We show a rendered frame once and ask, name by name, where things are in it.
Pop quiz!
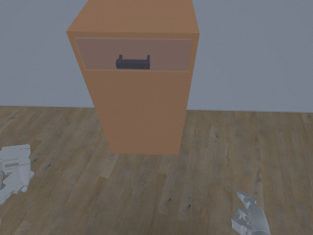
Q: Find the handle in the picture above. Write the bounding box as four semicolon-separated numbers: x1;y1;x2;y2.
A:
115;55;151;70

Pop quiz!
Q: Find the right robot hand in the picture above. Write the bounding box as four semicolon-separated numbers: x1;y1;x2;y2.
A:
231;190;270;235

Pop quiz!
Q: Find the cabinet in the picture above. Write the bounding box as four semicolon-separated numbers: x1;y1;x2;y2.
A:
66;0;200;156

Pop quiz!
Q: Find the left robot hand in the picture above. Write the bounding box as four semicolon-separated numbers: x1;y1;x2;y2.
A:
0;144;34;207

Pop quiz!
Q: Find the drawer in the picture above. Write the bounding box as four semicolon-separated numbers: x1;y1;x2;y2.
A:
75;37;192;71

